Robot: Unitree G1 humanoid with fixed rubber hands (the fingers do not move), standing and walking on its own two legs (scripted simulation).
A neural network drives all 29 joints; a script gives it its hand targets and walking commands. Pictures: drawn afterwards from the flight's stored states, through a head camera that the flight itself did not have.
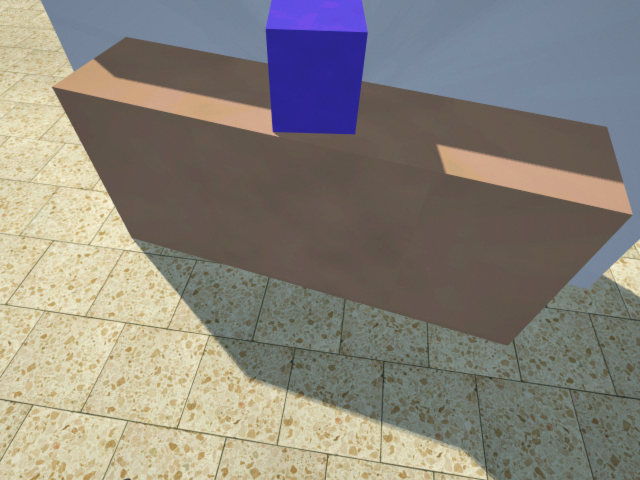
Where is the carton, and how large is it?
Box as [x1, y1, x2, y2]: [266, 0, 367, 133]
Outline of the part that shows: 272,0 266,25 266,40 273,131 354,133 367,34 361,0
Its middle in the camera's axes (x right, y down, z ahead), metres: -0.01 -0.42 +0.96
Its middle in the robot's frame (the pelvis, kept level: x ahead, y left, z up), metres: +0.99 +0.03 +0.01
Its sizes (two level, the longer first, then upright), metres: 0.210 0.200 0.250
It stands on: a pedestal, 0.67 m high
